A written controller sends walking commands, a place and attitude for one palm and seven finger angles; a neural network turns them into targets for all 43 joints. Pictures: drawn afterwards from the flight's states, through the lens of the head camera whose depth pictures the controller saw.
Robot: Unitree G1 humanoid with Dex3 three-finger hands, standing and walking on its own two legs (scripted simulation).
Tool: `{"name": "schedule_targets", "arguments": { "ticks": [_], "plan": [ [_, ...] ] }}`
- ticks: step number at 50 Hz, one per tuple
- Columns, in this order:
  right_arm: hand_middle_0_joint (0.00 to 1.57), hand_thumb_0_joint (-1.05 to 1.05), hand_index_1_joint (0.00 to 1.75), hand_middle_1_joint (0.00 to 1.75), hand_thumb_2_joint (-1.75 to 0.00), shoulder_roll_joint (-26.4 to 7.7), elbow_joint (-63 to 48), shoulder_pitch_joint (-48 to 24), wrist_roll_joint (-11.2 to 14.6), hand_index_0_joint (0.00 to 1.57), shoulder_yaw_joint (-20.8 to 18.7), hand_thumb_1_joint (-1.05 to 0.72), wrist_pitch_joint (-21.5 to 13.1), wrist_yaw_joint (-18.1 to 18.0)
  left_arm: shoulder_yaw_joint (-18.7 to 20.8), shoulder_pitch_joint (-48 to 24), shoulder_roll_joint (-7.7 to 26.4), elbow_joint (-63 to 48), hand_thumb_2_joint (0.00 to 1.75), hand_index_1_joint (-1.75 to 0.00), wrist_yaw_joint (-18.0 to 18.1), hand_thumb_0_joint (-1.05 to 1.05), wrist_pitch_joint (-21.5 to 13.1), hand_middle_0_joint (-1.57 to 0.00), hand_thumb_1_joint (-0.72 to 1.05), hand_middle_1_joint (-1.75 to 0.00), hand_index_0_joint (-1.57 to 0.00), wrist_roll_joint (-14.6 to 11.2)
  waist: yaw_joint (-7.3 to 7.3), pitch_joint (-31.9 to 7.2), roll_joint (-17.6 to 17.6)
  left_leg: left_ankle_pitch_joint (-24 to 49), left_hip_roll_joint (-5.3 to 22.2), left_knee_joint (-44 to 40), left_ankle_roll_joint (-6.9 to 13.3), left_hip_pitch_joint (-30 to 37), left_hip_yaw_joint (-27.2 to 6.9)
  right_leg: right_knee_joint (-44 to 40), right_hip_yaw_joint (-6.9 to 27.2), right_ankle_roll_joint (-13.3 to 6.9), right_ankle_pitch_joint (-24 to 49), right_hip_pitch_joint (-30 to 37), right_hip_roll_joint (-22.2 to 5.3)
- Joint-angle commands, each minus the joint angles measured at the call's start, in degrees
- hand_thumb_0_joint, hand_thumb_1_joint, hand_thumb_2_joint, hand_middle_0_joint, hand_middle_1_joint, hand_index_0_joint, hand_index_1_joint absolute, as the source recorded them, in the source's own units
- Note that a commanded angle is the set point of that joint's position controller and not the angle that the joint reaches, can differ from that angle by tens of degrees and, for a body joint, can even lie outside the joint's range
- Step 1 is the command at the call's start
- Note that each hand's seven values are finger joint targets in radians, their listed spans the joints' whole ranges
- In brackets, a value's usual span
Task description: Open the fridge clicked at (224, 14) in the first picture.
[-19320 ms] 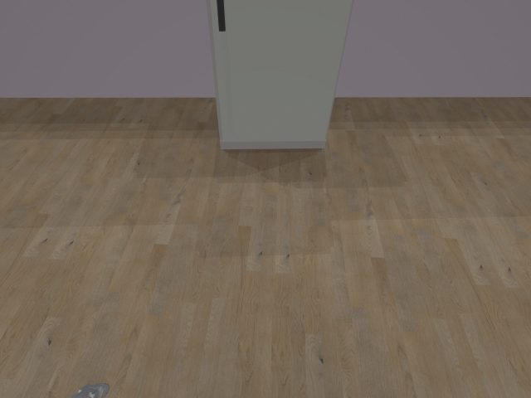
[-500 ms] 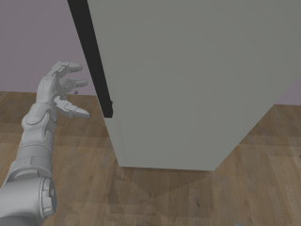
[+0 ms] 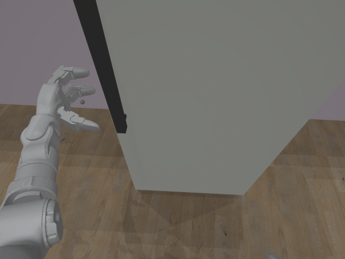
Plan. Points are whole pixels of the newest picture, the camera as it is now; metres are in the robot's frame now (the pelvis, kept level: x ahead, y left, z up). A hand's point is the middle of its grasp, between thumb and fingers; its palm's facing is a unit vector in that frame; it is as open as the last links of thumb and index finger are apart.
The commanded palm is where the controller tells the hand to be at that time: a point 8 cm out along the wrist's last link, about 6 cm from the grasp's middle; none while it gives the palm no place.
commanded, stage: feel for the door with the fingertips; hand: left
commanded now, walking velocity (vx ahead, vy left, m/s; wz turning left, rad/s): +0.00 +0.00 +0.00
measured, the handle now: (105, 55) +0.49 +0.15 +0.20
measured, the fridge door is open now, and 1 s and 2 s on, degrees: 0 0 0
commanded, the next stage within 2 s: slide the fingers in behind the handle in 0.66 s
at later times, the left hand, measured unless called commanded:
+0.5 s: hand (100, 98) +0.45 +0.17 +0.12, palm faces -0.04 -1.00 -0.02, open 14.0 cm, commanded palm +0.42 +0.22 +0.13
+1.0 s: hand (97, 96) +0.45 +0.17 +0.13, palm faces -0.07 -1.00 +0.00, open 13.8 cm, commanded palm +0.42 +0.22 +0.13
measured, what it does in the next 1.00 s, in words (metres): stands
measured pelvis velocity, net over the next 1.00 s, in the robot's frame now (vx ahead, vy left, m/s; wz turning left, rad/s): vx -0.01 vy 0.00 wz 0.00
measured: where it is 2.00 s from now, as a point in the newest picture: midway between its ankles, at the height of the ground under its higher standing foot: outside the picture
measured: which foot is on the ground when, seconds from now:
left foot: down 0.00-1.00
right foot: down 0.00-1.00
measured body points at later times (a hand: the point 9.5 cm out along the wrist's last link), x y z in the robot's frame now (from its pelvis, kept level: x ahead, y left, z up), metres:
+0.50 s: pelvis +0.00 +0.00 +0.00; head +0.05 +0.00 +0.45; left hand +0.44 +0.22 +0.13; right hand +0.07 -0.26 -0.12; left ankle -0.04 +0.09 -0.72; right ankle +0.03 -0.11 -0.72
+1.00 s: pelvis -0.01 +0.00 +0.00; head +0.05 +0.00 +0.44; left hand +0.45 +0.23 +0.13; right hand +0.05 -0.27 -0.12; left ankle -0.04 +0.09 -0.72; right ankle +0.03 -0.11 -0.72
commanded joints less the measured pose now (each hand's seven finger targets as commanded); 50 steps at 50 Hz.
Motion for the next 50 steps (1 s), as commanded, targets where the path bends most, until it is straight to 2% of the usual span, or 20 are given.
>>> {"name": "schedule_targets", "arguments": {
  "ticks": [1, 4, 7, 11, 16, 18, 19, 20, 21, 23, 27, 29, 31, 35, 37, 39, 41, 44, 45, 50],
  "plan": [
    [0.2, 0.0, 0.3, 0.3, -0.9, -8.63, -4.75, 2.14, 0.12, 0.2, -3.3, -0.9, -2.62, -1.16, -0.74, -27.59, 11.24, -12.89, 0.3, -1.2, -2.4, 0.0, -4.15, -0.3, -0.5, -1.2, -0.3, -2.6, -0.75, -21.34, 3.16, 19.87, -0.53, -4.6, -0.51, 5.75, -4.93, -1.56, 3.16, -1.05, 17.29, 14.89, 1.77],
    [0.2, 0.0, 0.3, 0.3, -0.9, -8.69, -4.43, 2.18, 0.43, 0.2, -3.32, -0.9, -2.83, -1.12, -4.98, -26.65, 5.2, -9.15, 0.3, -1.2, -3.66, 0.0, -1.54, -0.3, -0.5, -1.2, -0.3, -3.79, -1.81, -17.73, 1.16, 18.54, -0.49, -4.89, -0.42, 5.08, -5.14, -2.06, 2.22, -1.12, 15.5, 12.02, 1.73],
    [0.2, 0.0, 0.3, 0.3, -0.9, -8.89, -4.55, 2.04, 0.2, 0.2, -3.48, -0.9, -2.83, -0.63, -3.41, -25.2, 6.47, -9.7, 0.3, -1.2, -2.32, 0.0, -0.1, -0.3, -0.5, -1.2, -0.3, -3.31, -0.61, -17.5, 1.61, 18.25, -0.66, -4.94, -0.72, 4.4, -5.48, -1.64, 2.12, -1.21, 14.61, 11.11, 1.57],
    [0.2, 0.0, 0.3, 0.3, -0.9, -8.62, -4.81, 2.21, -0.19, 0.2, -3.44, -0.9, -2.66, -0.02, -0.96, -27.14, 8.42, -10.98, 0.3, -1.2, 1.59, 0.0, -0.81, -0.3, -0.5, -1.2, -0.3, -2.25, -0.15, -17.69, -1.8, 17.22, -0.83, -4.97, -0.57, 2.21, -5.31, -1.21, 2.47, -0.95, 14.7, 12.75, 1.48],
    [0.2, 0.0, 0.3, 0.3, -0.9, -7.72, -5.66, 1.57, -0.76, 0.2, -3.44, -0.9, -3.21, 0.48, 1.59, -27.44, 11.15, -17.39, 0.3, -1.2, 5.41, 0.0, -4.67, -0.3, -0.5, -1.2, -0.3, -0.24, 1.63, -23.56, 1.27, 19.89, -1.04, -4.81, -0.72, 3.81, -4.77, -0.12, 3.5, -1.02, 17.76, 17.49, 1.4],
    [0.2, 0.0, 0.3, 0.3, -0.9, -7.43, -5.17, 1.51, -0.64, 0.2, -3.24, -0.9, -3.12, 0.4, 0.41, -28.81, 10.37, -16.45, 0.3, -1.2, 5.86, 0.0, -5.25, -0.3, -0.5, -1.2, -0.3, 0.6, 0.84, -21.94, 2.05, 19.56, -0.93, -4.86, -0.76, 3.75, -4.6, -0.3, 3.5, -1.02, 17.75, 16.46, 1.51],
    [0.2, 0.0, 0.3, 0.3, -0.9, -7.75, -4.91, 1.87, -0.62, 0.2, -3.33, -0.9, -2.94, 0.2, 0.31, -29.39, 10.74, -14.84, 0.3, -1.2, 5.93, 0.0, -5.12, -0.3, -0.5, -1.2, -0.3, 0.66, 0.15, -20.9, 0.35, 18.39, -0.85, -4.88, -0.47, 3.06, -4.59, -0.58, 3.38, -0.76, 16.66, 16.22, 1.47],
    [0.2, 0.0, 0.3, 0.3, -0.9, -7.88, -4.47, 1.58, -0.42, 0.2, -3.24, -0.9, -2.87, 0.0, 0.66, -30.43, 11.56, -12.84, 0.3, -1.2, 5.85, 0.0, -4.83, -0.3, -0.5, -1.2, -0.3, 1.01, -0.16, -18.59, 0.27, 16.41, -0.73, -5.28, -0.5, 2.07, -4.55, -0.98, 3.46, -0.76, 15.34, 15.13, 1.58],
    [0.2, 0.0, 0.3, 0.3, -0.9, -7.87, -4.33, 1.61, -0.35, 0.2, -3.12, -0.9, -2.91, -0.1, -0.44, -32.07, 10.73, -12.19, 0.3, -1.2, 5.47, 0.0, -4.59, -0.3, -0.5, -1.2, -0.3, 1.18, -0.61, -18.54, 2.17, 15.01, -0.97, -5.48, -0.54, 2.01, -4.41, -1.18, 3.62, -0.8, 14.25, 14.65, 1.48],
    [0.2, 0.0, 0.3, 0.3, -0.9, -8.07, -3.82, 2.0, -0.25, 0.2, -3.08, -0.9, -3.02, -0.36, -0.16, -32.29, 10.88, -8.74, 0.3, -1.2, 4.67, 0.0, -3.76, -0.3, -0.5, -1.2, -0.3, 0.92, -0.9, -17.71, 1.32, 14.06, -0.98, -5.51, -0.42, 1.56, -4.41, -1.56, 3.58, -0.87, 13.77, 14.22, 1.53],
    [0.2, 0.0, 0.3, 0.3, -0.9, -8.39, -3.89, 2.6, -0.26, 0.2, -3.23, -0.9, -3.28, -0.61, 0.79, -31.2, 11.38, -7.82, 0.3, -1.2, 2.16, 0.0, -3.81, -0.3, -0.5, -1.2, -0.3, -0.56, -0.26, -22.14, 1.63, 17.32, -1.11, -4.77, -0.36, 2.63, -3.95, -1.0, 3.83, -1.01, 17.53, 16.79, 1.55],
    [0.2, 0.0, 0.3, 0.3, -0.9, -8.36, -3.67, 3.18, -0.29, 0.2, -3.24, -0.9, -3.3, -0.72, -1.17, -32.63, 8.96, -7.6, 0.3, -1.2, 1.2, 0.0, -4.27, -0.3, -0.5, -1.2, -0.3, -1.5, -1.29, -21.35, -0.88, 18.37, -0.98, -4.5, -0.24, 2.68, -4.31, -0.91, 3.24, -0.89, 18.05, 16.09, 1.66],
    [0.2, 0.0, 0.3, 0.3, -0.9, -8.76, -3.2, 3.41, -0.29, 0.2, -3.34, -0.9, -3.39, -0.67, 0.35, -33.5, 10.69, -6.79, 0.3, -1.2, 1.03, 0.0, -4.57, -0.3, -0.5, -1.2, -0.3, -1.86, -1.29, -20.08, -1.49, 16.4, -0.84, -4.59, -0.32, 1.64, -4.39, -1.15, 3.4, -0.7, 16.54, 14.99, 1.73],
    [0.2, 0.0, 0.3, 0.3, -0.9, -8.7, -2.97, 3.84, -0.38, 0.2, -3.36, -0.9, -3.37, -0.41, -0.03, -34.63, 10.87, -6.36, 0.3, -1.2, 1.49, 0.0, -5.25, -0.3, -0.5, -1.2, -0.3, -0.96, -1.12, -19.74, 1.85, 16.28, -1.08, -4.33, -0.37, 1.58, -4.55, -0.88, 3.55, -0.9, 15.5, 13.5, 1.59],
    [0.2, 0.0, 0.3, 0.3, -0.9, -8.83, -2.45, 4.34, -0.41, 0.2, -3.42, -0.9, -3.34, -0.38, -0.1, -36.34, 11.13, -5.33, 0.3, -1.2, 1.66, 0.0, -5.23, -0.3, -0.5, -1.2, -0.3, -0.77, -1.97, -19.13, 0.55, 15.02, -1.01, -4.14, -0.27, 1.29, -4.62, -1.17, 3.58, -0.7, 14.42, 12.47, 1.65],
    [0.2, 0.0, 0.3, 0.3, -0.9, -8.88, -2.58, 4.66, -0.5, 0.2, -3.57, -0.9, -3.1, -0.44, -0.29, -35.99, 11.35, -5.27, 0.3, -1.2, 1.87, 0.0, -5.48, -0.3, -0.5, -1.2, -0.3, -0.37, -1.76, -20.36, 1.13, 16.32, -1.0, -3.96, -0.26, 1.57, -4.73, -0.63, 3.38, -0.85, 14.92, 13.0, 1.64],
    [0.2, 0.0, 0.3, 0.3, -0.9, -8.6, -2.59, 4.41, -0.53, 0.2, -3.58, -0.9, -3.36, -0.16, -1.82, -36.35, 9.1, -5.91, 0.3, -1.2, 1.83, 0.0, -5.49, -0.3, -0.5, -1.2, -0.3, -0.35, -1.9, -20.72, 3.19, 16.22, -1.02, -3.89, -0.5, 2.78, -4.91, -0.68, 3.33, -0.86, 14.31, 11.42, 1.7],
    [0.2, 0.0, 0.3, 0.3, -0.9, -8.98, -2.82, 4.9, -0.62, 0.2, -3.7, -0.9, -3.09, -0.09, 0.04, -32.84, 10.85, -4.65, 0.3, -1.2, 1.85, 0.0, -5.39, -0.3, -0.5, -1.2, -0.3, -0.55, -1.04, -21.65, 0.59, 17.38, -0.87, -3.73, -0.42, 1.95, -4.96, -0.28, 3.06, -0.98, 15.19, 13.3, 1.78],
    [0.2, 0.0, 0.3, 0.3, -0.9, -8.83, -2.92, 4.42, -0.52, 0.2, -3.61, -0.9, -3.16, 0.0, -0.89, -34.27, 10.06, -6.01, 0.3, -1.2, 1.74, 0.0, -5.54, -0.3, -0.5, -1.2, -0.3, -0.63, -1.45, -21.36, 1.05, 16.86, -0.87, -3.91, -0.43, 2.1, -4.93, -0.49, 3.19, -0.81, 15.17, 12.76, 1.8],
    [0.2, 0.0, 0.3, 0.3, -0.9, -8.66, -3.96, 3.8, -0.54, 0.2, -3.67, -0.9, -3.17, 0.29, -0.75, -31.04, 9.53, -8.98, 0.3, -1.2, 1.75, 0.0, -5.64, -0.3, -0.5, -1.2, -0.3, -0.87, -0.25, -22.67, 2.25, 19.36, -0.68, -4.07, -0.71, 3.57, -5.15, -0.12, 2.93, -1.1, 16.33, 13.49, 1.9]
  ]
}}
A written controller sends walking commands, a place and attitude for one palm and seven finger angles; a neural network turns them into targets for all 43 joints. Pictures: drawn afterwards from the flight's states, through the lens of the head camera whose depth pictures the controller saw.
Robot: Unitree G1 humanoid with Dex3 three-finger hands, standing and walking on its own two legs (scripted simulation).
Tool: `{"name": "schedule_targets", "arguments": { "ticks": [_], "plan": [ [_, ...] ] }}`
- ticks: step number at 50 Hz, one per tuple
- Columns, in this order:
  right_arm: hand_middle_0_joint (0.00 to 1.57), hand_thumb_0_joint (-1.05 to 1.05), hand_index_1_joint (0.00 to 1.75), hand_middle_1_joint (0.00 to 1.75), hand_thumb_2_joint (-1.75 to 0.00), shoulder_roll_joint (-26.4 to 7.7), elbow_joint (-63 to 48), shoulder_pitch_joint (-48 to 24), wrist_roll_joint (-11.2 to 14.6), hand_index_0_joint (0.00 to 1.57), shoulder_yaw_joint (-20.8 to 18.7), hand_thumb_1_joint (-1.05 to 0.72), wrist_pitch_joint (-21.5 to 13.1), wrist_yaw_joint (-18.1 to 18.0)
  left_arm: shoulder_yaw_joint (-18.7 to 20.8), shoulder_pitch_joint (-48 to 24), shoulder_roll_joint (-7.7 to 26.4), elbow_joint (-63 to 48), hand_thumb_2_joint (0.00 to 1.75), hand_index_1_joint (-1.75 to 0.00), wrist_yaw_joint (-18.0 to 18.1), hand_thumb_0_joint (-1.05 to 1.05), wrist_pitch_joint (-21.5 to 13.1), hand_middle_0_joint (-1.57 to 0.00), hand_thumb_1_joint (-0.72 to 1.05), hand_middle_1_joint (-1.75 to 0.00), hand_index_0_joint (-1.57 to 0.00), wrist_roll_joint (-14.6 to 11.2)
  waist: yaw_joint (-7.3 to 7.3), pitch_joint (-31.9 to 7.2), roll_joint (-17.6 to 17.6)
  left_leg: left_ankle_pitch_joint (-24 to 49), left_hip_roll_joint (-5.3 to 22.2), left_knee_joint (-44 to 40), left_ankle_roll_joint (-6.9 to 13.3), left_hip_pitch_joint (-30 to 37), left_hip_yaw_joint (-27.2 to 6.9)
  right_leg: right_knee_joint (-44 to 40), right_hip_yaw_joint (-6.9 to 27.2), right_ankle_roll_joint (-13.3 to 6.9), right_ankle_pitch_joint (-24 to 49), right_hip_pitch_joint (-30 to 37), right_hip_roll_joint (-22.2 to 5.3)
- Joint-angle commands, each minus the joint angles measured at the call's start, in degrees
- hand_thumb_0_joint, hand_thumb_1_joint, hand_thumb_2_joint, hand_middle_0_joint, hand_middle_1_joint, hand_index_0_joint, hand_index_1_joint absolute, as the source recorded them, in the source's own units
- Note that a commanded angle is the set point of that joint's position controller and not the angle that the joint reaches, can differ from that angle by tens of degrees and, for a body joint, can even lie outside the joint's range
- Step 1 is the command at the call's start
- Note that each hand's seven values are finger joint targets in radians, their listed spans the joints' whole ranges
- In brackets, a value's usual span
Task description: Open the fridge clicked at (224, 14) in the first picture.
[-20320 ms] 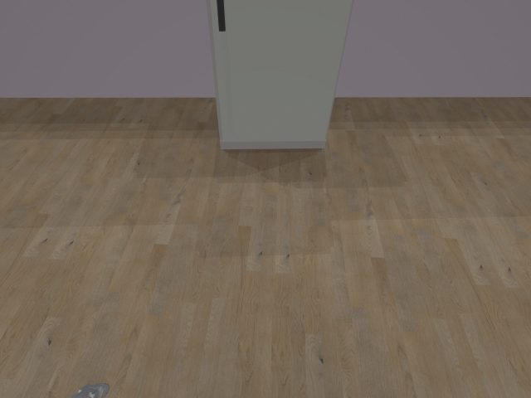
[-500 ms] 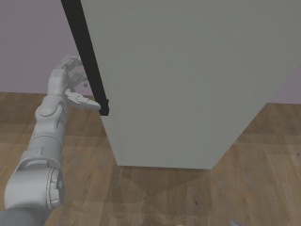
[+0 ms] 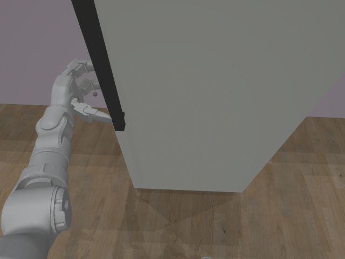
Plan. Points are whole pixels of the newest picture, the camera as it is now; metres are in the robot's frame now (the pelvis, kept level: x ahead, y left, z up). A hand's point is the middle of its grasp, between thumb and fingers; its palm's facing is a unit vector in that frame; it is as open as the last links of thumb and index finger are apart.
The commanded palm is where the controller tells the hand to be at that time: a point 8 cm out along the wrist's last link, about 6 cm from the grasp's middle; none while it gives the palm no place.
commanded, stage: slide the fingers in behind the handle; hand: left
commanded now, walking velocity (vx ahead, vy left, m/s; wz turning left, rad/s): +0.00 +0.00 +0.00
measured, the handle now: (102, 52) +0.50 +0.15 +0.21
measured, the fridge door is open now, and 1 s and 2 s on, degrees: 0 0 0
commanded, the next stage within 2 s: grip the handle and tug to test in 1.58 s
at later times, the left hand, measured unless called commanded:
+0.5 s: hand (104, 98) +0.44 +0.15 +0.13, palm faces -0.07 -1.00 -0.01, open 14.0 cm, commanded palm +0.42 +0.20 +0.13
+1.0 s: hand (114, 97) +0.44 +0.13 +0.13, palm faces -0.07 -1.00 -0.01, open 14.0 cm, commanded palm +0.41 +0.18 +0.13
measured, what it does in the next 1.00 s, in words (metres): stands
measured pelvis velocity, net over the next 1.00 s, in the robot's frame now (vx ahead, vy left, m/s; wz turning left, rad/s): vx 0.00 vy -0.01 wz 0.00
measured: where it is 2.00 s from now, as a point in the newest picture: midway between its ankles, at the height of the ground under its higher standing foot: outside the picture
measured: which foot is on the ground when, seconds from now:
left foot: down 0.00-1.00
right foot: down 0.00-1.00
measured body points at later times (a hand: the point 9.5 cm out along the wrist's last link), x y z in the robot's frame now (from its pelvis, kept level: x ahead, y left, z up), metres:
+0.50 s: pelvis +0.00 +0.00 +0.00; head +0.04 +0.00 +0.45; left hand +0.44 +0.20 +0.13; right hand +0.09 -0.25 -0.11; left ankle -0.03 +0.09 -0.72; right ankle +0.04 -0.12 -0.72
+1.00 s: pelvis +0.00 -0.01 +0.00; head +0.04 -0.01 +0.45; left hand +0.44 +0.18 +0.13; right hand +0.08 -0.26 -0.12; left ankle -0.03 +0.09 -0.72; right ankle +0.04 -0.12 -0.72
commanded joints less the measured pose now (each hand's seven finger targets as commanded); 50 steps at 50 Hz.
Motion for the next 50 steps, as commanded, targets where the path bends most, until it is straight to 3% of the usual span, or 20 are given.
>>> {"name": "schedule_targets", "arguments": {
  "ticks": [1, 5, 7, 11, 13, 16, 18, 23, 25, 26, 28, 31, 36, 39, 41, 44, 47, 50],
  "plan": [
    [0.2, 0.0, 0.3, 0.3, -0.9, -8.34, -6.31, 2.35, -0.1, 0.2, -3.13, -0.9, -2.05, -0.53, 1.74, -23.65, 11.56, -15.12, 0.3, -1.2, 0.1, 0.0, -3.91, -0.3, -0.5, -1.2, -0.3, -0.93, 0.73, -21.06, 3.22, 19.71, -0.39, -5.29, -1.0, 6.11, -5.05, -1.14, 2.73, -1.2, 16.06, 15.44, 2.06],
    [0.2, 0.0, 0.3, 0.3, -0.9, -8.1, -7.01, 1.6, 0.0, 0.2, -3.16, -0.9, -2.01, -0.28, 1.14, -20.74, 9.65, -16.87, 0.3, -1.2, 0.38, 0.0, -2.91, -0.3, -0.5, -1.2, -0.3, -1.66, 0.88, -19.76, 1.64, 19.13, -0.27, -5.58, -0.87, 5.84, -4.66, -1.61, 2.61, -1.08, 16.02, 15.82, 2.18],
    [0.2, 0.0, 0.3, 0.3, -0.9, -8.16, -7.0, 1.48, 0.11, 0.2, -3.17, -0.9, -1.98, -0.33, 1.41, -19.79, 9.48, -15.77, 0.3, -1.2, 0.75, 0.0, -2.04, -0.3, -0.5, -1.2, -0.3, -1.65, 0.98, -17.74, -1.39, 16.69, -0.34, -6.12, -0.7, 4.12, -4.59, -1.9, 2.53, -1.05, 14.88, 16.16, 2.2],
    [0.2, 0.0, 0.3, 0.3, -0.9, -7.57, -7.31, 0.71, -0.05, 0.2, -3.17, -0.9, -2.41, -0.23, -1.38, -24.01, 6.73, -21.23, 0.3, -1.2, 2.24, 0.0, -2.39, -0.3, -0.5, -1.2, -0.3, -0.87, 0.58, -18.84, 3.22, 18.48, -0.33, -6.13, -1.11, 7.81, -5.17, -1.85, 2.41, -1.21, 14.21, 14.2, 2.01],
    [0.2, 0.0, 0.3, 0.3, -0.9, -7.56, -7.02, 0.82, -0.19, 0.2, -3.23, -0.9, -2.46, -0.21, -0.04, -22.96, 7.96, -21.81, 0.3, -1.2, 3.2, 0.0, -2.58, -0.3, -0.5, -1.2, -0.3, -0.73, 0.98, -19.64, 2.4, 19.24, -0.16, -6.07, -1.29, 8.3, -5.36, -1.8, 2.45, -1.22, 14.54, 14.58, 2.08],
    [0.2, 0.0, 0.3, 0.3, -0.9, -7.32, -6.74, 0.32, -0.18, 0.2, -3.01, -0.9, -2.64, -0.24, -1.66, -23.78, 5.63, -20.57, 0.3, -1.2, 3.89, 0.0, -2.35, -0.3, -0.5, -1.2, -0.3, -0.76, 0.32, -18.35, 0.16, 17.82, -0.33, -6.39, -1.08, 7.43, -5.24, -2.03, 2.37, -1.05, 14.36, 14.95, 2.06],
    [0.2, 0.0, 0.3, 0.3, -0.9, -7.37, -6.67, 0.15, -0.09, 0.2, -3.06, -0.9, -2.61, -0.24, -1.11, -21.91, 5.92, -19.27, 0.3, -1.2, 4.01, 0.0, -1.89, -0.3, -0.5, -1.2, -0.3, -0.56, 0.78, -18.03, -0.93, 17.7, -0.34, -6.51, -1.05, 6.65, -5.01, -1.97, 2.4, -1.12, 14.79, 15.74, 1.99],
    [0.2, 0.0, 0.3, 0.3, -0.9, -7.24, -6.69, -0.13, -0.12, 0.2, -2.85, -0.9, -2.46, -0.21, -1.27, -23.12, 6.21, -17.64, 0.3, -1.2, 4.5, 0.0, -1.53, -0.3, -0.5, -1.2, -0.3, 0.33, 0.73, -16.93, 0.17, 15.69, -0.79, -6.59, -0.9, 5.35, -4.65, -2.08, 2.65, -1.21, 13.94, 15.57, 1.8],
    [0.2, 0.0, 0.3, 0.3, -0.9, -7.21, -7.1, -0.37, -0.17, 0.2, -2.94, -0.9, -2.57, -0.22, -1.9, -23.27, 5.15, -18.66, 0.3, -1.2, 4.56, 0.0, -1.99, -0.3, -0.5, -1.2, -0.3, 0.0, 0.7, -18.71, -0.34, 16.67, -0.74, -6.35, -0.81, 6.11, -4.57, -1.89, 2.73, -1.07, 14.8, 16.28, 1.8],
    [0.2, 0.0, 0.3, 0.3, -0.9, -7.17, -7.0, -0.36, -0.16, 0.2, -2.94, -0.9, -2.65, -0.19, -1.77, -24.15, 5.58, -19.64, 0.3, -1.2, 4.53, 0.0, -2.31, -0.3, -0.5, -1.2, -0.3, 0.03, 0.85, -19.43, 1.3, 17.19, -0.79, -6.23, -0.96, 6.52, -4.64, -1.73, 2.86, -1.23, 15.2, 16.38, 1.79],
    [0.2, 0.0, 0.3, 0.3, -0.9, -7.05, -6.83, -0.29, -0.19, 0.2, -2.92, -0.9, -2.77, -0.14, -2.7, -24.77, 4.13, -19.28, 0.3, -1.2, 4.54, 0.0, -2.51, -0.3, -0.5, -1.2, -0.3, -0.21, 0.57, -19.34, 0.76, 17.39, -0.77, -6.09, -0.99, 6.76, -4.67, -1.7, 2.79, -1.19, 15.43, 16.1, 1.91],
    [0.2, 0.0, 0.3, 0.3, -0.9, -7.35, -6.25, 0.22, -0.17, 0.2, -3.0, -0.9, -2.64, -0.27, -2.02, -25.87, 5.21, -17.89, 0.3, -1.2, 4.98, 0.0, -2.55, -0.3, -0.5, -1.2, -0.3, -0.11, 0.06, -18.63, -1.29, 15.93, -0.79, -6.2, -0.84, 5.68, -4.91, -1.83, 2.69, -1.03, 14.59, 16.03, 1.89],
    [0.2, 0.0, 0.3, 0.3, -0.9, -7.08, -6.16, 0.23, -0.33, 0.2, -3.15, -0.9, -2.76, -0.14, -1.55, -25.18, 5.36, -18.92, 0.3, -1.2, 5.82, 0.0, -3.0, -0.3, -0.5, -1.2, -0.3, 0.25, 0.8, -20.73, 0.66, 17.52, -1.01, -5.99, -0.82, 6.06, -4.44, -1.52, 2.98, -1.08, 16.28, 17.44, 1.85],
    [0.2, 0.0, 0.3, 0.3, -0.9, -7.02, -6.27, 0.68, -0.41, 0.2, -3.43, -0.9, -2.66, 0.05, -2.67, -23.58, 3.66, -19.81, 0.3, -1.2, 6.13, 0.0, -3.3, -0.3, -0.5, -1.2, -0.3, 0.27, 0.74, -22.06, -0.51, 20.36, -0.83, -5.68, -0.83, 6.93, -4.46, -1.13, 2.62, -1.05, 18.17, 18.23, 1.98],
    [0.2, 0.0, 0.3, 0.3, -0.9, -7.0, -6.34, 0.44, -0.36, 0.2, -3.49, -0.9, -2.72, 0.33, -1.87, -21.79, 4.03, -20.35, 0.3, -1.2, 6.17, 0.0, -3.04, -0.3, -0.5, -1.2, -0.3, 0.09, 1.3, -22.12, -0.5, 20.14, -0.81, -5.83, -0.85, 6.66, -4.12, -1.34, 2.88, -0.99, 18.79, 18.89, 2.05],
    [0.2, 0.0, 0.3, 0.3, -0.9, -7.14, -6.13, 0.48, -0.31, 0.2, -3.58, -0.9, -2.34, 0.07, -1.67, -22.17, 4.65, -20.45, 0.3, -1.2, 6.23, 0.0, -2.78, -0.3, -0.5, -1.2, -0.3, 0.06, 0.76, -20.06, -2.21, 19.09, -0.89, -6.14, -0.51, 5.21, -3.77, -1.83, 2.84, -0.87, 18.98, 19.82, 1.94],
    [0.2, 0.0, 0.3, 0.3, -0.9, -6.67, -6.38, -0.26, -0.2, 0.2, -3.36, -0.9, -2.29, 0.2, -2.91, -21.67, 3.01, -21.14, 0.3, -1.2, 6.1, 0.0, -2.24, -0.3, -0.5, -1.2, -0.3, 0.31, 1.01, -19.06, 0.83, 18.08, -1.08, -6.31, -0.54, 5.86, -3.46, -2.26, 3.14, -1.05, 18.32, 18.63, 1.9],
    [0.2, 0.0, 0.3, 0.3, -0.9, -6.59, -6.42, -0.37, -0.26, 0.2, -3.5, -0.9, -2.27, 0.22, -2.57, -20.68, 3.07, -22.35, 0.3, -1.2, 6.58, 0.0, -2.16, -0.3, -0.5, -1.2, -0.3, 0.27, 1.4, -19.55, 0.38, 19.31, -1.02, -6.39, -0.52, 6.33, -3.56, -2.18, 3.0, -1.08, 19.07, 19.28, 1.89]
  ]
}}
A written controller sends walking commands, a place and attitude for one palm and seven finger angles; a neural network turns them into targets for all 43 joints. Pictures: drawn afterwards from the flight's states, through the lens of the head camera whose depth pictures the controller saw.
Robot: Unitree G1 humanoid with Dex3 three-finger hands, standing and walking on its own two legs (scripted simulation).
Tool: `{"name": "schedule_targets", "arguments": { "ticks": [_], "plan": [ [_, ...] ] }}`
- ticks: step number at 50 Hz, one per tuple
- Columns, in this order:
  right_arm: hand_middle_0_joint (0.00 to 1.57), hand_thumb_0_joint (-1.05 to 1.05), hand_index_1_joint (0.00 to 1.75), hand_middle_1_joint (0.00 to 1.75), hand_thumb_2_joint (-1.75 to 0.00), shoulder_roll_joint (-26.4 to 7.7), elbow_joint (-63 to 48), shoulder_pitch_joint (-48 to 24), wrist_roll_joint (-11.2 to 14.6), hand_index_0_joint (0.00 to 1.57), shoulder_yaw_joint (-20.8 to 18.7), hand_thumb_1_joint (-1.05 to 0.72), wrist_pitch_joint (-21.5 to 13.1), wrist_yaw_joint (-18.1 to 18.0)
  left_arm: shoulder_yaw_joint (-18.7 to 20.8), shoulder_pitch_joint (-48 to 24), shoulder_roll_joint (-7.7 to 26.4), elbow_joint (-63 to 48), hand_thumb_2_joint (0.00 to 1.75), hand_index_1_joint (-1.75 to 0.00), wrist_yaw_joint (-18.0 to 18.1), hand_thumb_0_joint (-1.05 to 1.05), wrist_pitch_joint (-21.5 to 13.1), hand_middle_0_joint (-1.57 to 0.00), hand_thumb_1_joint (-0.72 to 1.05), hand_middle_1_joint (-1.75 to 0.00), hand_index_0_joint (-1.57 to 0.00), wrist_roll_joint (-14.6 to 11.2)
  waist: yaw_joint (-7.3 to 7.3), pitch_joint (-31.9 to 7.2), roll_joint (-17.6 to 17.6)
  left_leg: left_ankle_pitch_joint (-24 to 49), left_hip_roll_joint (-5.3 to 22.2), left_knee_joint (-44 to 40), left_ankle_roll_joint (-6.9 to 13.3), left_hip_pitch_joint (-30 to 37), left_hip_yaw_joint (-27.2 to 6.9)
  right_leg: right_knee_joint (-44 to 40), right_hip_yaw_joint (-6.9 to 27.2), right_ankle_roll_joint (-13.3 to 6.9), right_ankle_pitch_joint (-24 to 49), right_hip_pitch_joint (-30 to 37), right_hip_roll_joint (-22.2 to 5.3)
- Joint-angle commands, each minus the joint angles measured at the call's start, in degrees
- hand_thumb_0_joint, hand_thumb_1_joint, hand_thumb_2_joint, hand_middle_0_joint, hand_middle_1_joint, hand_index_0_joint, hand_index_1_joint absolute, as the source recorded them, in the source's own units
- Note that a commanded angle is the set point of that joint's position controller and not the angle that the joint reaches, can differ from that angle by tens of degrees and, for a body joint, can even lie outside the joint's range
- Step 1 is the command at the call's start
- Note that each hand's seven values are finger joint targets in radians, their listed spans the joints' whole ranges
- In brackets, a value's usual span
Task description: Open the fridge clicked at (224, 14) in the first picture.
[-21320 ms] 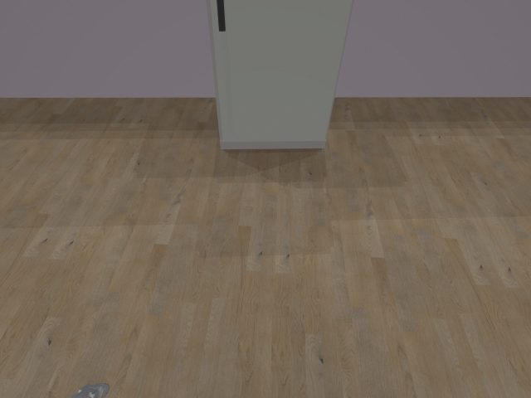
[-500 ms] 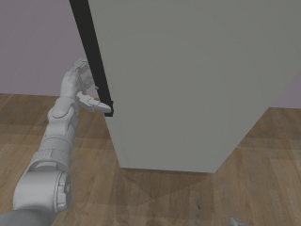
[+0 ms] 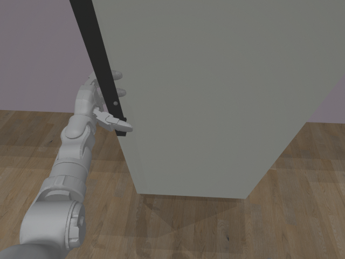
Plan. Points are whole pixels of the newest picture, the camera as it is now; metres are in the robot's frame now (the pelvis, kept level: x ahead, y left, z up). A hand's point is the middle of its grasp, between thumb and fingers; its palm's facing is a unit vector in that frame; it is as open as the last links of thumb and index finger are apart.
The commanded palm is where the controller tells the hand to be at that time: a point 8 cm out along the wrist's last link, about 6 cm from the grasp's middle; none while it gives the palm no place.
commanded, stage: slide the fingers in behind the handle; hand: left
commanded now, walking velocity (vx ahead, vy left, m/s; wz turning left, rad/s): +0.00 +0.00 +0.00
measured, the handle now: (103, 60) +0.49 +0.15 +0.20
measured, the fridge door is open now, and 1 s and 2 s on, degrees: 0 0 0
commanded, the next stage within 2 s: grip the handle and tug to test in 0.58 s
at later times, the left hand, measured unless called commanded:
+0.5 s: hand (115, 103) +0.44 +0.14 +0.12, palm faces -0.06 -1.00 +0.00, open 14.1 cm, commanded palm +0.41 +0.18 +0.12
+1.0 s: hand (115, 103) +0.44 +0.14 +0.12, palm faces -0.07 -1.00 -0.01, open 11.6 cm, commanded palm +0.41 +0.19 +0.12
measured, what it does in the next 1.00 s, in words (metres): stands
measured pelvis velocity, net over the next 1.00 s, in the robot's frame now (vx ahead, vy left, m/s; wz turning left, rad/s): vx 0.00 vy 0.01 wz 0.00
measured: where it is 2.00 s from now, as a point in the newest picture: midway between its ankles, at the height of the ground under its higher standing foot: outside the picture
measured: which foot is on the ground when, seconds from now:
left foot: down 0.00-1.00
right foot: down 0.00-1.00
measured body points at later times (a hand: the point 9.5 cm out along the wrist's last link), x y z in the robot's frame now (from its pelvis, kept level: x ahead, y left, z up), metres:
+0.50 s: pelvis -0.01 +0.00 +0.00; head +0.04 +0.00 +0.45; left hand +0.44 +0.19 +0.13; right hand +0.08 -0.25 -0.12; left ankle -0.03 +0.10 -0.73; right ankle +0.03 -0.11 -0.73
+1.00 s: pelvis +0.00 +0.01 +0.00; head +0.04 +0.00 +0.45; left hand +0.44 +0.19 +0.13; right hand +0.07 -0.25 -0.12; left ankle -0.03 +0.10 -0.73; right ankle +0.03 -0.11 -0.73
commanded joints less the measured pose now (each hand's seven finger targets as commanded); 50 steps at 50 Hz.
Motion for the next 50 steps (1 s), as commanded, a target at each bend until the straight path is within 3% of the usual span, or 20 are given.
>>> {"name": "schedule_targets", "arguments": {
  "ticks": [1, 2, 4, 6, 8, 11, 13, 15, 16, 19, 21, 27, 29, 31, 34, 35, 39, 42, 47, 50],
  "plan": [
    [0.2, 0.0, 0.3, 0.3, -0.9, -7.58, -6.74, 0.52, -0.19, 0.2, -2.94, -0.9, -2.36, -0.59, 1.79, -25.19, 9.3, -15.16, 0.3, -1.2, 0.25, 0.0, -3.88, -0.3, -0.5, -1.2, -0.3, -0.67, 0.17, -20.54, -0.14, 18.78, -1.28, -4.35, 0.06, 3.29, -3.34, -1.48, 2.91, -0.48, 19.61, 16.83, 1.48],
    [0.2, 0.0, 0.3, 0.3, -0.9, -7.67, -6.69, 0.49, -0.18, 0.2, -2.81, -0.9, -2.3, -0.59, 2.65, -23.62, 9.86, -13.7, 0.3, -1.2, 0.42, 0.0, -3.51, -0.3, -0.5, -1.2, -0.3, -0.83, 0.65, -19.67, -1.97, 17.7, -1.28, -4.57, 0.03, 2.13, -3.45, -1.53, 2.78, -0.52, 19.01, 17.3, 1.5],
    [0.2, 0.0, 0.3, 0.3, -0.9, -7.82, -6.83, 0.51, -0.18, 0.2, -2.91, -0.9, -2.23, -0.7, 1.85, -24.0, 9.53, -14.14, 0.3, -1.2, 0.42, 0.0, -3.76, -0.3, -0.5, -1.2, -0.3, -0.76, 0.1, -19.3, -4.46, 16.99, -1.23, -4.76, 0.33, 1.35, -3.34, -1.67, 2.81, -0.37, 18.83, 18.36, 1.44],
    [0.2, 0.0, 0.3, 0.3, -0.9, -7.52, -7.07, -0.35, -0.02, 0.2, -2.81, -0.9, -2.44, -0.66, 0.32, -25.08, 8.02, -15.27, 0.3, -1.2, 0.27, 0.0, -3.87, -0.3, -0.5, -1.2, -0.3, -0.46, -0.01, -18.79, -1.0, 16.88, -1.28, -4.69, 0.15, 2.61, -3.34, -1.69, 2.96, -0.52, 18.3, 16.42, 1.43],
    [0.2, 0.0, 0.3, 0.3, -0.9, -7.47, -6.6, -0.32, 0.0, 0.2, -2.61, -0.9, -2.43, -0.71, -1.43, -27.24, 6.55, -13.65, 0.3, -1.2, 0.3, 0.0, -3.58, -0.3, -0.5, -1.2, -0.3, -0.11, -0.96, -16.77, -0.39, 14.75, -1.34, -4.76, 0.1, 2.59, -3.59, -2.15, 2.82, -0.52, 15.97, 14.08, 1.42],
    [0.2, 0.0, 0.3, 0.3, -0.9, -7.86, -6.38, -0.1, -0.04, 0.2, -2.74, -0.9, -2.39, -0.95, 0.96, -28.0, 9.29, -12.09, 0.3, -1.2, 0.67, 0.0, -3.57, -0.3, -0.5, -1.2, -0.3, -0.15, -0.84, -17.24, -2.31, 13.35, -1.41, -4.84, 0.29, 1.67, -3.65, -2.26, 3.11, -0.36, 15.04, 14.89, 1.36],
    [0.2, 0.0, 0.3, 0.3, -0.9, -7.63, -6.44, -0.12, -0.06, 0.2, -2.5, -0.9, -2.59, -0.94, -0.33, -29.12, 7.75, -11.82, 0.3, -1.2, 0.38, 0.0, -3.68, -0.3, -0.5, -1.2, -0.3, -0.24, -0.98, -17.95, -2.03, 13.23, -1.55, -4.88, 0.18, 1.75, -3.9, -2.02, 2.98, -0.46, 14.88, 14.88, 1.32],
    [0.2, 0.0, 0.3, 0.3, -0.9, -7.65, -6.52, -0.26, -0.05, 0.2, -2.52, -0.9, -2.7, -0.91, 0.26, -27.88, 8.03, -11.53, 0.3, -1.2, 0.28, 0.0, -3.81, -0.3, -0.5, -1.2, -0.3, -0.49, -0.43, -18.95, -0.85, 14.88, -1.49, -4.53, 0.11, 2.54, -3.88, -1.63, 2.94, -0.58, 15.91, 14.92, 1.28],
    [0.2, 0.0, 0.3, 0.3, -0.9, -7.92, -6.27, 0.06, -0.11, 0.2, -2.54, -0.9, -2.56, -1.01, 1.67, -28.3, 9.88, -11.15, 0.3, -1.2, 0.34, 0.0, -3.91, -0.3, -0.5, -1.2, -0.3, -0.5, -0.39, -19.29, -2.32, 14.93, -1.49, -4.44, 0.09, 1.92, -4.0, -1.51, 2.99, -0.52, 16.14, 15.55, 1.29],
    [0.2, 0.0, 0.3, 0.3, -0.9, -7.89, -6.15, 0.29, -0.16, 0.2, -2.53, -0.9, -2.61, -1.05, 0.0, -30.12, 8.43, -10.55, 0.3, -1.2, 0.3, 0.0, -4.15, -0.3, -0.5, -1.2, -0.3, -0.36, -1.07, -18.31, -2.59, 14.55, -1.44, -4.56, 0.12, 1.53, -4.16, -1.53, 2.76, -0.46, 15.38, 14.78, 1.3],
    [0.2, 0.0, 0.3, 0.3, -0.9, -7.65, -6.36, 0.0, -0.17, 0.2, -2.58, -0.9, -2.82, -0.84, -0.77, -30.16, 7.09, -11.84, 0.3, -1.2, 0.38, 0.0, -4.56, -0.3, -0.5, -1.2, -0.3, -0.34, -0.84, -19.72, -0.2, 15.83, -1.4, -4.25, -0.11, 3.32, -4.16, -1.2, 2.78, -0.59, 16.01, 13.77, 1.41],
    [0.2, 0.0, 0.3, 0.3, -0.9, -7.75, -6.07, 0.63, -0.37, 0.2, -2.82, -0.9, -2.94, -0.5, -0.03, -29.36, 7.68, -12.64, 0.3, -1.2, 0.94, 0.0, -5.06, -0.3, -0.5, -1.2, -0.3, -0.17, -0.34, -20.86, -0.55, 18.15, -1.13, -4.04, -0.36, 3.95, -4.48, -0.86, 2.63, -0.63, 17.12, 14.24, 1.54],
    [0.2, 0.0, 0.3, 0.3, -0.9, -8.06, -6.17, 0.85, -0.33, 0.2, -2.95, -0.9, -2.67, -0.61, 0.42, -27.83, 8.43, -12.4, 0.3, -1.2, 1.01, 0.0, -4.97, -0.3, -0.5, -1.2, -0.3, -0.15, -0.51, -20.44, -2.7, 18.25, -1.05, -4.22, -0.12, 3.29, -4.47, -0.93, 2.41, -0.59, 17.27, 15.06, 1.6],
    [0.2, 0.0, 0.3, 0.3, -0.9, -7.68, -6.31, 0.39, -0.23, 0.2, -2.73, -0.9, -2.79, -0.52, -0.69, -28.51, 6.86, -12.69, 0.3, -1.2, 0.89, 0.0, -4.71, -0.3, -0.5, -1.2, -0.3, -0.18, -0.68, -19.21, -1.26, 17.86, -1.02, -4.42, -0.22, 3.44, -4.28, -1.19, 2.55, -0.57, 17.06, 14.02, 1.63],
    [0.2, 0.0, 0.3, 0.3, -0.9, -8.17, -5.81, 0.88, -0.27, 0.2, -2.74, -0.9, -2.47, -0.83, 1.11, -28.61, 9.14, -9.9, 0.3, -1.2, 1.12, 0.0, -4.33, -0.3, -0.5, -1.2, -0.3, -0.06, -0.69, -16.97, -3.22, 15.2, -1.05, -4.8, -0.08, 1.53, -4.49, -1.51, 2.29, -0.64, 14.73, 13.98, 1.55],
    [0.2, 0.0, 0.3, 0.3, -0.9, -8.01, -5.95, 0.62, -0.26, 0.2, -2.65, -0.9, -2.59, -0.81, 0.59, -30.32, 8.87, -11.0, 0.32, -1.21, 1.07, 0.0, -4.51, -0.3, -0.45, -1.21, -0.3, 0.05, -0.93, -17.59, -1.53, 15.08, -1.13, -4.97, -0.16, 1.85, -4.43, -1.5, 2.57, -0.59, 14.75, 13.72, 1.49],
    [0.2, 0.0, 0.3, 0.3, -0.9, -7.97, -6.23, 0.96, -0.39, 0.2, -2.83, -0.9, -2.63, -0.79, 1.96, -27.0, 9.85, -12.14, 0.4, -1.23, 0.97, 0.0, -4.8, -0.32, -0.27, -1.23, -0.32, -0.21, 0.2, -21.02, -1.33, 18.22, -1.12, -4.48, -0.23, 3.22, -4.16, -1.02, 2.62, -0.74, 17.26, 15.89, 1.52],
    [0.2, 0.0, 0.3, 0.3, -0.9, -7.84, -5.95, 1.0, -0.39, 0.2, -2.74, -0.9, -2.66, -0.56, 1.97, -27.13, 9.43, -10.62, 0.46, -1.25, 0.86, 0.0, -4.46, -0.34, -0.13, -1.25, -0.34, -0.1, 0.0, -18.6, -1.41, 16.87, -0.98, -4.76, -0.36, 2.33, -4.29, -1.3, 2.54, -0.71, 16.12, 14.29, 1.66],
    [0.2, 0.0, 0.3, 0.3, -0.9, -7.73, -6.32, 0.79, -0.34, 0.2, -2.82, -0.9, -2.66, -0.53, 0.56, -27.59, 7.91, -12.36, 0.56, -1.29, 1.09, 0.0, -4.33, -0.36, 0.11, -1.29, -0.36, -0.03, -0.28, -19.29, -0.23, 17.82, -0.88, -4.64, -0.48, 3.55, -4.35, -1.3, 2.44, -0.7, 16.18, 13.55, 1.66],
    [0.2, 0.0, 0.3, 0.3, -0.9, -7.89, -6.1, 0.98, -0.19, 0.2, -2.85, -0.9, -2.6, -0.64, -0.12, -28.62, 7.37, -11.04, 0.62, -1.31, 1.06, 0.0, -4.12, -0.38, 0.25, -1.31, -0.38, -0.13, -0.99, -17.99, -1.6, 16.91, -0.8, -4.65, -0.36, 3.16, -4.49, -1.52, 2.39, -0.57, 15.42, 12.73, 1.71]
  ]
}}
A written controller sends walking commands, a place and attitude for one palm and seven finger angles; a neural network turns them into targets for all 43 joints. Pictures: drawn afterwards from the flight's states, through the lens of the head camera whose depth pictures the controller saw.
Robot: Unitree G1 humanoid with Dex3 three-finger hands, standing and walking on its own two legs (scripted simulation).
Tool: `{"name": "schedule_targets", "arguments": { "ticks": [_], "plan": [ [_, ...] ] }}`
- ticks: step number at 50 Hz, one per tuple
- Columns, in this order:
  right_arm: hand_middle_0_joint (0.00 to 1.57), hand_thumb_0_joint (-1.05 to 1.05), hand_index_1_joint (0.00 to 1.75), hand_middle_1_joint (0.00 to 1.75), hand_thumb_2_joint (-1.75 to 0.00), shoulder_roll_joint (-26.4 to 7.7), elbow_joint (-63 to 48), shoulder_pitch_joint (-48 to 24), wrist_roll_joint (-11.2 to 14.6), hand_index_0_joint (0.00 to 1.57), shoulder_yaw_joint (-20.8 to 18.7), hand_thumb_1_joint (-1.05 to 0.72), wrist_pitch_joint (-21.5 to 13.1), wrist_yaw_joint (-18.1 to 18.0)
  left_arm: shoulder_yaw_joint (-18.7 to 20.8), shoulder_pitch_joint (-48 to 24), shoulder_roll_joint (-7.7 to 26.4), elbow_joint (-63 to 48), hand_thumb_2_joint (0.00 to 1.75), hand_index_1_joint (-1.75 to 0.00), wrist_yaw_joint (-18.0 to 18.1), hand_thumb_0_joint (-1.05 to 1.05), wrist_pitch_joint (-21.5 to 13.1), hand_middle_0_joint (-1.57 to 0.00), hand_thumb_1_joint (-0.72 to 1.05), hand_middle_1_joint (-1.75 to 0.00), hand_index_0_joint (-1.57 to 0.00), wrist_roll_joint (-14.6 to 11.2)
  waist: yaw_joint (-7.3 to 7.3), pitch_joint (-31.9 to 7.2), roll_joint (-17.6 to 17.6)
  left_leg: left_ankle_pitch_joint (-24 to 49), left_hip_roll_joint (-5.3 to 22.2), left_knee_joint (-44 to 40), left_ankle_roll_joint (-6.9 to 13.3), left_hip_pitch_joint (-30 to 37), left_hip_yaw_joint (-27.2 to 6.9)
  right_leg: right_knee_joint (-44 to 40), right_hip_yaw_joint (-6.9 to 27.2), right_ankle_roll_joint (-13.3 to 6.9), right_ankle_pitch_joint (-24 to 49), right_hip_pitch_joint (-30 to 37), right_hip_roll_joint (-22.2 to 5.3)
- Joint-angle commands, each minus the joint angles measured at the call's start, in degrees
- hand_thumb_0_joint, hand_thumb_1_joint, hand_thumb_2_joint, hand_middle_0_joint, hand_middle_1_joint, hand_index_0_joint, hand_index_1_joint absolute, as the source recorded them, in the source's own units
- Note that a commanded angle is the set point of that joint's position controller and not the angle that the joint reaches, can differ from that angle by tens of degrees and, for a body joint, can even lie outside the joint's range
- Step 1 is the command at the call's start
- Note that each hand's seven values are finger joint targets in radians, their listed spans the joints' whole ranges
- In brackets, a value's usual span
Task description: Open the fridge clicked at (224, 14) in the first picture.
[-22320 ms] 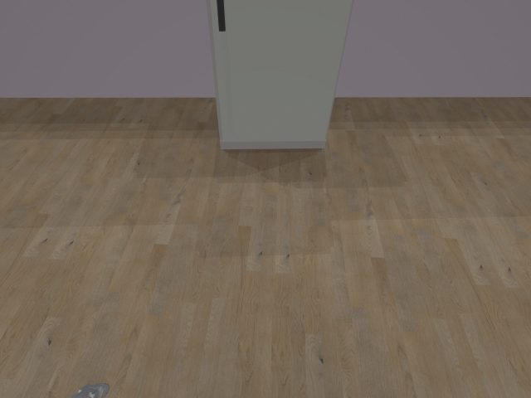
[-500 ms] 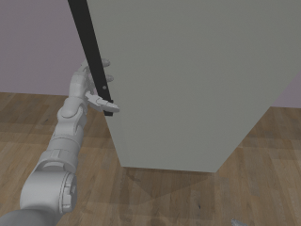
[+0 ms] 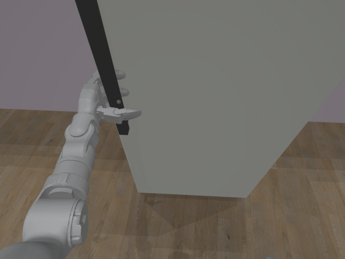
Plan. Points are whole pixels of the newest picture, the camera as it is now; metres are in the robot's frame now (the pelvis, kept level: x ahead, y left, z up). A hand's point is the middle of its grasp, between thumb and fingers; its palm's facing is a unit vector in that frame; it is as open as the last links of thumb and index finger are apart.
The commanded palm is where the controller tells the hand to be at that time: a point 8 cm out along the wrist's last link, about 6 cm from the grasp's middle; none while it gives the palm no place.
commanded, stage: grip the handle and tug to test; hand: left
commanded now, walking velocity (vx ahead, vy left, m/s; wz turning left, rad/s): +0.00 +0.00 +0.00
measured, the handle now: (107, 59) +0.50 +0.15 +0.20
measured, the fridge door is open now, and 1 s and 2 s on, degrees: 0 0 15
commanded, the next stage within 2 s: pull the door a little, standing still in 1.10 s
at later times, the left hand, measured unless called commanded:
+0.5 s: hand (119, 100) +0.45 +0.13 +0.12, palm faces -0.04 -1.00 -0.01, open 5.9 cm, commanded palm +0.42 +0.18 +0.12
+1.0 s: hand (119, 101) +0.45 +0.13 +0.12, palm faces -0.06 -1.00 +0.00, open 5.9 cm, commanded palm +0.40 +0.18 +0.12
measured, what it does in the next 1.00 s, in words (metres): stands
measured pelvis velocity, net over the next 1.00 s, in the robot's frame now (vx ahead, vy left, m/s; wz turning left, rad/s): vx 0.01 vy -0.01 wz -0.02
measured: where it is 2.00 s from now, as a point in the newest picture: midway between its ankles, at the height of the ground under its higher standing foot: outside the picture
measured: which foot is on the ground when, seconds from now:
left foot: down 0.00-1.00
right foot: down 0.00-1.00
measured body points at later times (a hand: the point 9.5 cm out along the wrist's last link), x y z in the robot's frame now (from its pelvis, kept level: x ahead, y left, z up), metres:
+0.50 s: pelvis +0.01 +0.00 +0.00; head +0.05 -0.01 +0.45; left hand +0.44 +0.18 +0.12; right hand +0.09 -0.26 -0.12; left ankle -0.03 +0.09 -0.72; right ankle +0.04 -0.12 -0.72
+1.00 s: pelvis +0.01 -0.01 +0.00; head +0.05 -0.01 +0.45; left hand +0.44 +0.18 +0.12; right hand +0.10 -0.26 -0.11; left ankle -0.03 +0.09 -0.72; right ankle +0.04 -0.12 -0.72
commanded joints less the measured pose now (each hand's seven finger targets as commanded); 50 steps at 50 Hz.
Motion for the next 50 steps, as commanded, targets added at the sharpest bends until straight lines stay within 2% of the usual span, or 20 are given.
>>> {"name": "schedule_targets", "arguments": {
  "ticks": [1, 3, 6, 8, 9, 10, 14, 16, 17, 20, 23, 25, 26, 29, 33, 36, 39, 41, 44, 50],
  "plan": [
    [0.2, 0.0, 0.3, 0.3, -0.9, -7.94, -5.66, 1.6, -0.06, 0.2, -2.9, -0.9, -2.17, -0.8, 0.42, -28.07, 7.93, -11.57, 0.64, -1.31, -0.29, 0.0, -3.74, -0.38, 0.29, -1.31, -0.38, -0.4, -1.36, -17.68, -2.54, 16.19, -0.26, -4.81, -0.87, 3.18, -4.75, -1.56, 1.88, -1.04, 14.89, 12.85, 2.14],
    [0.2, 0.0, 0.3, 0.3, -0.9, -7.99, -5.41, 1.84, -0.11, 0.2, -2.82, -0.9, -2.23, -0.85, 0.21, -29.89, 8.24, -10.86, 0.68, -1.33, -0.17, 0.0, -3.74, -0.4, 0.39, -1.33, -0.4, -0.04, -1.66, -17.41, -1.92, 14.76, -0.38, -4.93, -0.88, 2.93, -4.99, -1.6, 1.91, -1.08, 13.54, 12.11, 2.07],
    [0.2, 0.0, 0.3, 0.3, -0.9, -7.85, -5.57, 1.83, -0.26, 0.2, -2.95, -0.9, -2.42, -0.72, 0.06, -29.92, 7.92, -12.61, 0.74, -1.35, 0.08, 0.0, -4.54, -0.41, 0.53, -1.35, -0.41, 0.24, -0.99, -20.27, 0.69, 17.93, -0.36, -4.48, -1.19, 5.09, -5.22, -0.82, 1.86, -1.34, 15.0, 12.35, 2.03],
    [0.2, 0.0, 0.3, 0.3, -0.9, -7.77, -5.67, 2.03, -0.41, 0.2, -3.03, -0.9, -2.54, -0.47, 0.02, -28.45, 7.19, -13.29, 0.78, -1.36, 0.02, 0.0, -4.65, -0.42, 0.62, -1.36, -0.42, -0.08, -0.6, -22.6, 0.47, 20.39, -0.29, -3.93, -1.31, 6.35, -5.12, -0.56, 1.91, -1.3, 16.89, 13.18, 2.15],
    [0.2, 0.0, 0.3, 0.3, -0.9, -7.98, -5.61, 2.38, -0.45, 0.2, -3.17, -0.9, -2.37, -0.52, 1.59, -26.82, 9.0, -13.04, 0.8, -1.37, 0.2, 0.0, -4.85, -0.43, 0.67, -1.37, -0.43, -0.13, -0.02, -22.84, -0.48, 22.3, -0.24, -3.79, -1.29, 5.81, -5.26, -0.33, 1.82, -1.41, 17.92, 14.53, 2.1],
    [0.2, 0.0, 0.3, 0.3, -0.9, -7.7, -5.93, 1.93, -0.37, 0.2, -3.07, -0.9, -2.45, -0.3, -0.71, -26.99, 6.51, -14.59, 0.82, -1.37, -0.1, 0.0, -4.92, -0.43, 0.71, -1.37, -0.43, -0.21, -0.56, -23.11, -0.1, 22.89, -0.14, -3.8, -1.3, 6.43, -5.08, -0.28, 1.77, -1.19, 18.69, 14.13, 2.17],
    [0.2, 0.0, 0.3, 0.3, -0.9, -7.97, -5.64, 1.93, -0.28, 0.2, -3.09, -0.9, -2.17, -0.39, -1.54, -28.14, 6.16, -13.54, 0.9, -1.4, -0.02, 0.0, -4.51, -0.45, 0.9, -1.4, -0.45, -0.03, -1.38, -19.05, -2.26, 19.7, -0.15, -4.26, -0.95, 4.3, -5.08, -0.92, 1.59, -1.12, 17.02, 13.45, 2.21],
    [0.2, 0.0, 0.3, 0.3, -0.9, -7.73, -5.75, 1.53, -0.24, 0.2, -3.11, -0.9, -2.36, -0.26, -1.54, -27.68, 5.55, -14.03, 0.9, -1.4, -0.03, 0.0, -4.49, -0.45, 0.9, -1.4, -0.45, -0.03, -0.84, -19.41, 0.15, 20.0, -0.17, -4.19, -1.07, 5.45, -5.01, -0.92, 1.79, -1.27, 16.76, 12.67, 2.22],
    [0.2, 0.0, 0.3, 0.3, -0.9, -7.88, -5.46, 1.86, -0.29, 0.2, -3.12, -0.9, -2.2, -0.34, -0.09, -26.62, 7.1, -12.86, 0.9, -1.4, 0.11, 0.0, -4.26, -0.45, 0.9, -1.4, -0.45, -0.01, -0.61, -19.47, -1.39, 19.92, -0.14, -4.24, -1.03, 4.95, -5.09, -0.93, 1.69, -1.3, 16.98, 13.23, 2.26],
    [0.2, 0.0, 0.3, 0.3, -0.9, -7.74, -5.44, 1.6, -0.21, 0.2, -3.0, -0.9, -1.98, -0.51, -1.27, -28.5, 6.49, -13.06, 0.9, -1.4, -0.1, 0.0, -4.14, -0.45, 0.9, -1.4, -0.45, 0.15, -1.28, -19.01, -0.1, 18.79, -0.41, -4.11, -0.83, 4.46, -4.76, -1.1, 1.91, -1.19, 16.86, 12.95, 2.08],
    [0.2, 0.0, 0.3, 0.3, -0.9, -7.66, -5.26, 2.01, -0.34, 0.2, -3.08, -0.9, -1.94, -0.46, -1.29, -28.76, 6.3, -12.96, 0.9, -1.4, -0.1, 0.0, -3.96, -0.45, 0.9, -1.4, -0.45, 0.19, -1.4, -19.73, -1.83, 19.24, -0.49, -4.05, -0.68, 4.39, -4.79, -0.96, 1.87, -1.11, 17.93, 13.69, 2.14],
    [0.2, 0.0, 0.3, 0.3, -0.9, -7.85, -5.51, 2.04, -0.43, 0.2, -3.08, -0.9, -1.72, -0.6, 0.77, -27.43, 8.56, -12.83, 0.9, -1.4, -0.17, 0.0, -4.02, -0.45, 0.9, -1.4, -0.45, 0.05, -0.72, -21.06, -2.31, 20.14, -0.59, -3.94, -0.61, 4.06, -4.7, -0.65, 1.94, -1.11, 19.12, 15.34, 2.03],
    [0.2, 0.0, 0.3, 0.3, -0.9, -7.81, -5.6, 1.64, -0.32, 0.2, -2.95, -0.9, -1.62, -0.6, 0.86, -26.92, 8.84, -12.75, 0.9, -1.4, -0.4, 0.0, -3.92, -0.45, 0.9, -1.4, -0.45, 0.04, -0.43, -20.83, -1.27, 19.41, -0.74, -3.97, -0.65, 3.62, -4.49, -0.71, 2.18, -1.15, 18.96, 15.57, 1.96],
    [0.2, 0.0, 0.3, 0.3, -0.9, -7.98, -5.56, 1.74, -0.3, 0.2, -2.81, -0.9, -1.33, -0.91, 1.42, -28.0, 9.91, -10.79, 0.9, -1.4, -0.79, 0.0, -3.71, -0.45, 0.9, -1.4, -0.45, -0.07, -1.15, -18.68, -3.24, 17.38, -0.86, -4.26, -0.26, 1.87, -4.36, -1.23, 2.2, -1.04, 18.11, 16.04, 1.84],
    [0.2, 0.0, 0.3, 0.3, -0.9, -7.53, -6.34, 0.92, -0.23, 0.2, -2.67, -0.9, -1.59, -0.79, 1.15, -27.08, 9.12, -13.69, 0.9, -1.4, -1.34, 0.0, -4.08, -0.45, 0.9, -1.4, -0.45, -0.51, -0.3, -20.96, -0.34, 18.87, -0.98, -4.26, -0.54, 3.24, -4.14, -0.87, 2.32, -1.23, 19.53, 16.82, 1.87],
    [0.2, 0.0, 0.3, 0.3, -0.9, -7.58, -6.96, 0.59, -0.23, 0.2, -2.77, -0.9, -1.49, -0.58, 2.66, -22.88, 10.08, -14.88, 0.9, -1.4, -1.49, 0.0, -4.13, -0.45, 0.9, -1.4, -0.45, -0.93, 0.95, -21.98, -0.17, 20.28, -0.9, -4.17, -0.6, 3.63, -3.96, -0.82, 2.42, -1.31, 20.42, 17.93, 1.9],
    [0.2, 0.0, 0.3, 0.3, -0.9, -7.83, -7.62, 0.21, -0.13, 0.2, -2.66, -0.9, -1.28, -0.77, 2.39, -20.56, 10.04, -15.06, 0.9, -1.4, -1.82, 0.0, -3.73, -0.45, 0.9, -1.4, -0.45, -1.18, 1.0, -20.51, -2.09, 19.41, -0.91, -4.77, -0.46, 2.02, -3.71, -1.04, 2.25, -1.26, 20.45, 19.4, 1.83],
    [0.2, 0.0, 0.3, 0.3, -0.9, -7.63, -8.09, -0.33, 0.02, 0.2, -2.86, -0.9, -1.36, -0.66, 1.95, -19.11, 9.18, -17.12, 0.9, -1.4, -1.89, 0.0, -3.49, -0.45, 0.9, -1.4, -0.45, -1.2, 1.17, -20.71, -1.31, 19.99, -0.7, -4.84, -0.5, 2.96, -3.44, -1.08, 2.34, -1.21, 20.9, 18.92, 1.9],
    [0.2, 0.0, 0.3, 0.3, -0.9, -8.03, -8.6, -0.32, -0.06, 0.2, -2.96, -0.9, -1.15, -0.79, 3.9, -16.04, 10.99, -17.65, 0.9, -1.4, -1.92, 0.0, -2.74, -0.45, 0.9, -1.4, -0.45, -1.58, 1.88, -20.97, -3.61, 20.06, -0.77, -5.04, -0.29, 1.94, -3.15, -1.23, 2.47, -1.14, 21.94, 21.48, 1.79],
    [0.2, 0.0, 0.3, 0.3, -0.9, -7.41, -9.96, -1.34, 0.05, 0.2, -3.03, -0.9, -1.1, -0.43, 4.05, -8.67, 9.92, -24.28, 0.9, -1.4, -2.03, 0.0, -1.14, -0.45, 0.9, -1.4, -0.45, -1.87, 3.45, -21.83, -1.56, 25.44, -0.43, -5.38, -0.49, 3.91, -2.71, -1.04, 2.46, -1.3, 26.04, 23.1, 1.66]
  ]
}}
